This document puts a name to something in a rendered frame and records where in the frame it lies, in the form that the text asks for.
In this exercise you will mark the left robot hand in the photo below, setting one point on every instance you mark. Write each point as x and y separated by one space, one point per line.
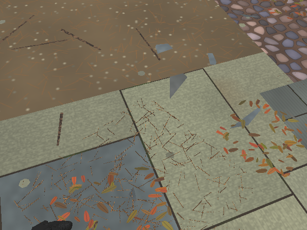
54 225

